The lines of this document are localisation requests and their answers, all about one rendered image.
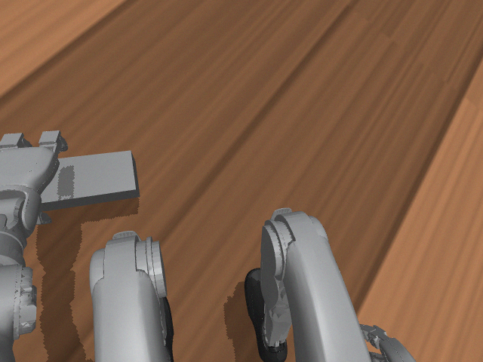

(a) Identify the right robot hand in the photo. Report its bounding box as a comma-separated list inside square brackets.
[360, 324, 416, 362]

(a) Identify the carton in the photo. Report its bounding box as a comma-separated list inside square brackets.
[40, 150, 140, 211]

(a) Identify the left robot hand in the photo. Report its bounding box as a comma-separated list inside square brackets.
[0, 130, 68, 225]

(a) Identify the left robot arm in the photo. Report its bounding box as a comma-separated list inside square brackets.
[0, 185, 42, 362]

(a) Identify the right robot foot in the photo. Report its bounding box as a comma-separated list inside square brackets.
[245, 268, 288, 362]

